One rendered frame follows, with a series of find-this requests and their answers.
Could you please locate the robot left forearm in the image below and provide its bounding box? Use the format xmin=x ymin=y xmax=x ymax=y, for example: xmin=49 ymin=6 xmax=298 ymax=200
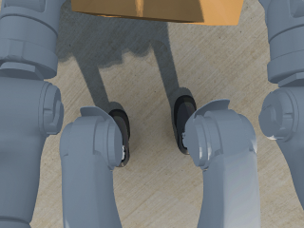
xmin=0 ymin=0 xmax=66 ymax=81

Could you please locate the robot right forearm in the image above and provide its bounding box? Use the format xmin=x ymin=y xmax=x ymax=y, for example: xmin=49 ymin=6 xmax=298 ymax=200
xmin=258 ymin=0 xmax=304 ymax=87

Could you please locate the left robot upper arm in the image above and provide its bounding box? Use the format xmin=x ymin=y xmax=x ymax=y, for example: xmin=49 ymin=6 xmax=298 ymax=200
xmin=0 ymin=76 xmax=65 ymax=228

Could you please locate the right robot upper arm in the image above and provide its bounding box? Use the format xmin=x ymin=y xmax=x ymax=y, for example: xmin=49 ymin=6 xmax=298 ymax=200
xmin=258 ymin=86 xmax=304 ymax=210

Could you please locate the robot left thigh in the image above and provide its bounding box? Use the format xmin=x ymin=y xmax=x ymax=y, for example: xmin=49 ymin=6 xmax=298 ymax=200
xmin=61 ymin=115 xmax=123 ymax=228

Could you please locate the carton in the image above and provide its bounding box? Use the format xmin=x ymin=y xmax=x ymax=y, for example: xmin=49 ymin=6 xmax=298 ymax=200
xmin=70 ymin=0 xmax=244 ymax=26

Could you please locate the left robot foot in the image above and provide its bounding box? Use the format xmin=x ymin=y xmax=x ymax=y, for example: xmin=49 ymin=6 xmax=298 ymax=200
xmin=108 ymin=109 xmax=130 ymax=167

